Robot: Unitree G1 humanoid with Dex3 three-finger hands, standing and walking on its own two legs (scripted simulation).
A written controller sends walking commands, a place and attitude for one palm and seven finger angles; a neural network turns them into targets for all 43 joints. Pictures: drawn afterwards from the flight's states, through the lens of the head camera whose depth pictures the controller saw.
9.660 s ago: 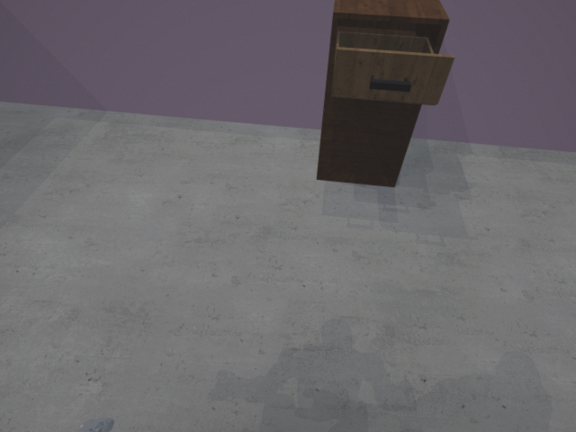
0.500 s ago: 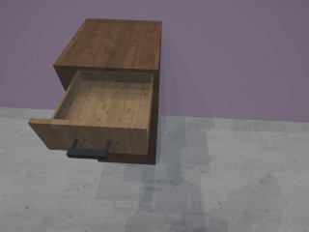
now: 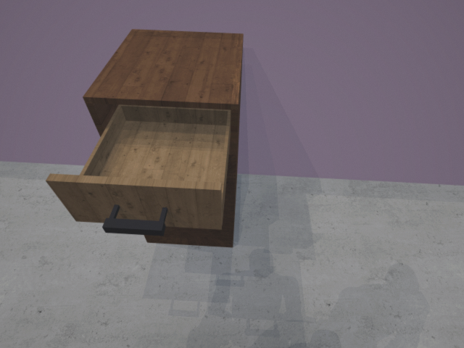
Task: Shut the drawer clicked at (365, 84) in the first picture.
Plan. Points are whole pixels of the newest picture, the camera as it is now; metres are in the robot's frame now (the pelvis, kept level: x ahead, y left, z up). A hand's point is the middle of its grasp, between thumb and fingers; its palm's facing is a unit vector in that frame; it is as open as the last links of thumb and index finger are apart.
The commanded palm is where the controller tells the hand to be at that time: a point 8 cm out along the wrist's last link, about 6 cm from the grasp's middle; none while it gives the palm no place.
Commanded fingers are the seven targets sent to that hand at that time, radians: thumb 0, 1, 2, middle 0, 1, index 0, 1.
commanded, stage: look again from close up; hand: left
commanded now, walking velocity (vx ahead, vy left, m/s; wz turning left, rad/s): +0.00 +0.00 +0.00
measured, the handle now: (137, 218) +0.38 +0.24 -0.06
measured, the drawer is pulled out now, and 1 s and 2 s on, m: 0.27 0.27 0.27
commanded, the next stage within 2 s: shuffle to correct the standing spot in 0.18 s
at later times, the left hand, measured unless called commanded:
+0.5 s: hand out of the picture -0.03 +0.16 -0.18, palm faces +0.07 -0.99 -0.15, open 7.4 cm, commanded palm none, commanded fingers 0.00 0.90 0.90 -0.20 -0.30 -0.20 -0.30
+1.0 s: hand out of the picture +0.07 +0.20 -0.18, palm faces +0.08 -0.98 -0.19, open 7.3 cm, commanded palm none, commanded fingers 0.00 0.90 0.90 -0.20 -0.30 -0.20 -0.30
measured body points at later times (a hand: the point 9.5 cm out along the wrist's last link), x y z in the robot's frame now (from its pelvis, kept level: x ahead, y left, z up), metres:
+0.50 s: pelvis +0.00 +0.01 -0.01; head +0.01 +0.01 +0.44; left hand -0.03 +0.21 -0.17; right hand -0.04 -0.19 -0.17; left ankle -0.02 +0.13 -0.74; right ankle +0.02 -0.12 -0.74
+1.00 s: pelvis +0.08 +0.03 -0.01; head +0.10 +0.03 +0.44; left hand +0.07 +0.25 -0.17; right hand +0.07 -0.17 -0.17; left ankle +0.03 +0.13 -0.74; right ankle +0.04 -0.08 -0.74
